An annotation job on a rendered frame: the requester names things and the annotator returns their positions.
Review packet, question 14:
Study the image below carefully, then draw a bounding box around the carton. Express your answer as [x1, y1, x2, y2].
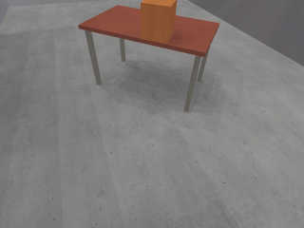
[141, 0, 178, 44]

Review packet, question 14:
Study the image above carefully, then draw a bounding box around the table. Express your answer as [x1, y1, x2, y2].
[78, 5, 220, 112]

